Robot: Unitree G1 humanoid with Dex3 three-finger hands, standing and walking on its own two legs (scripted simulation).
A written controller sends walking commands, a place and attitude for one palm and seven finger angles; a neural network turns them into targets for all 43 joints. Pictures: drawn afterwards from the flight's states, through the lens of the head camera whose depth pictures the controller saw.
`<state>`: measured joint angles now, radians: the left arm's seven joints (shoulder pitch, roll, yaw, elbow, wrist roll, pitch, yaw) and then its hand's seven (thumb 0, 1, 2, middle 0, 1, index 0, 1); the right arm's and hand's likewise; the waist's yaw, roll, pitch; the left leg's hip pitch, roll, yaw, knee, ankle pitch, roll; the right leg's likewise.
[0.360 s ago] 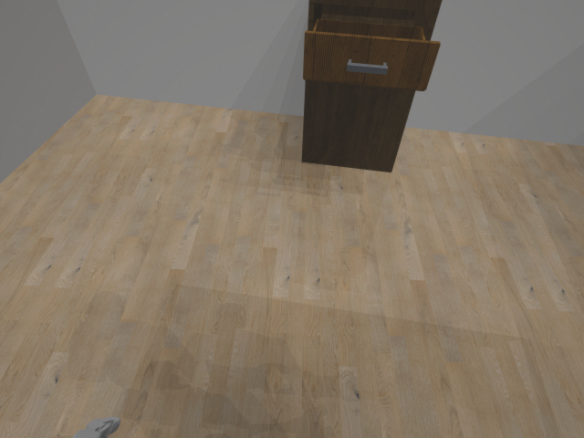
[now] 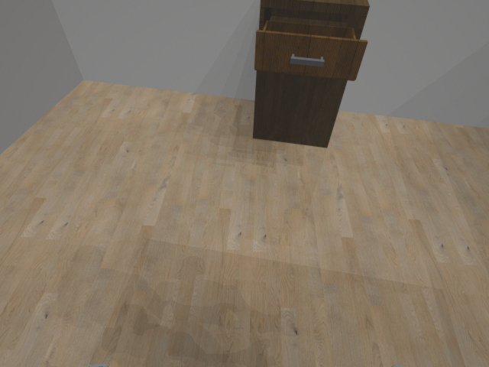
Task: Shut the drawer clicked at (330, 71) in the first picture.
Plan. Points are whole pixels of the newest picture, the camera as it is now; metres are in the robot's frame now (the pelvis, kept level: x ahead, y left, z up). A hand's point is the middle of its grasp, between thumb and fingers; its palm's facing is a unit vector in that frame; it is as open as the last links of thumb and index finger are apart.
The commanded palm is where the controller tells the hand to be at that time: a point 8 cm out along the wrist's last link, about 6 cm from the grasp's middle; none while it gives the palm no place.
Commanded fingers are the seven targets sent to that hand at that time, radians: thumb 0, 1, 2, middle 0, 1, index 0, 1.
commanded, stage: stand and wait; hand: left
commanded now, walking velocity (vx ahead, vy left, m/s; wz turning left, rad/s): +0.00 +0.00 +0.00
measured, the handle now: (307, 59) +1.26 -0.19 -0.07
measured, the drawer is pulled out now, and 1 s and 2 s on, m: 0.30 0.30 0.30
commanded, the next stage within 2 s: look at it before walking up in 0.46 s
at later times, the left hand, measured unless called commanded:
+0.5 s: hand out of the picture +0.06 +0.24 -0.15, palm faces -0.02 -0.94 -0.34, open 7.4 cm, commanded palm none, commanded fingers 0.00 0.90 0.90 -0.20 -0.30 -0.20 -0.30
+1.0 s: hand out of the picture +0.06 +0.23 -0.15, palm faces -0.03 -0.95 -0.32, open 7.4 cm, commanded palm none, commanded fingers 0.00 0.90 0.90 -0.20 -0.30 -0.20 -0.30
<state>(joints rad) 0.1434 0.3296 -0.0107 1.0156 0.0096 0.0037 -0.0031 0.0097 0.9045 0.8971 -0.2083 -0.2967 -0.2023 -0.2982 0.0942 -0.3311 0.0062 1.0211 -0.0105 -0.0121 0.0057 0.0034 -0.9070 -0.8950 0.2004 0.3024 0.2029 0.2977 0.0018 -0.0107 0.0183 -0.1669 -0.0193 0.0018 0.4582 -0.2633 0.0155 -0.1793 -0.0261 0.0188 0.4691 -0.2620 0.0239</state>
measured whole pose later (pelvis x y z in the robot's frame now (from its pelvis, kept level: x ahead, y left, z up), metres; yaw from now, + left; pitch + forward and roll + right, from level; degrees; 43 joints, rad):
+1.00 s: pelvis -0.01 -0.01 +0.01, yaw +0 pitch -1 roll +0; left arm 0.14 0.34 -0.01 1.09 0.01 0.00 -0.01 0.01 0.91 0.90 -0.21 -0.30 -0.20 -0.30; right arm 0.12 -0.34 0.01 1.12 0.00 -0.01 0.01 0.00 -0.91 -0.90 0.20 0.30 0.20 0.30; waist 0.00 -0.01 0.03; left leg -0.15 0.00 -0.01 0.38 -0.20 -0.01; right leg -0.17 0.00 0.01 0.39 -0.20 0.00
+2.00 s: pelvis +0.22 -0.08 +0.00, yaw -19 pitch +0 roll -1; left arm 0.42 0.14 0.03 1.07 0.03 -0.07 0.01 0.01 0.91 0.90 -0.21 -0.30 -0.20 -0.30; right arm 0.12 -0.18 -0.04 0.97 -0.02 -0.02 0.04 0.00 -0.91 -0.90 0.19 0.30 0.20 0.30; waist 0.05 0.01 0.02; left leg -0.57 0.11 0.08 0.78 -0.18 -0.05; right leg 0.00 0.05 0.04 0.33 -0.34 -0.03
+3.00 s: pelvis +0.55 -0.26 +0.00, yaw -39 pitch -1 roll -1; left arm 0.28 0.18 0.06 1.05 0.01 -0.07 0.01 -0.01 0.94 0.90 -0.20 -0.30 -0.20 -0.30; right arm 0.22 -0.18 -0.06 1.01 -0.02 -0.02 0.00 0.00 -0.93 -0.90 0.19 0.30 0.20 0.30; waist -0.02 0.04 0.00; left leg -0.59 0.16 0.06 1.07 -0.21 -0.04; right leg -0.16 0.06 -0.14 0.39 -0.23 -0.09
